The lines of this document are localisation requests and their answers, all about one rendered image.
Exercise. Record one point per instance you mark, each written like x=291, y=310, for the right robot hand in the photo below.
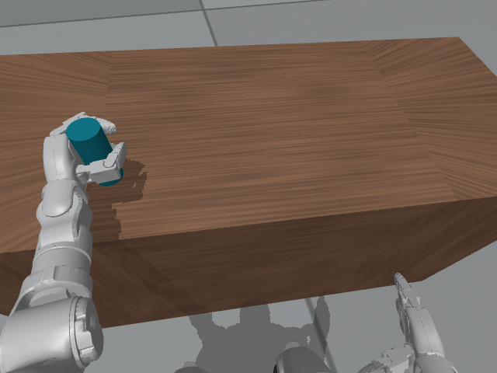
x=421, y=335

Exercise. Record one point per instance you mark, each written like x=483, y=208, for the left robot arm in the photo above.
x=53, y=326

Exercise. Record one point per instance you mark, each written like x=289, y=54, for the left robot hand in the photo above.
x=62, y=162

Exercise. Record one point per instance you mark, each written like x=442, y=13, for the right robot arm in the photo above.
x=433, y=364

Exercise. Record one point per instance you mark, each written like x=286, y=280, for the can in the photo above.
x=90, y=142

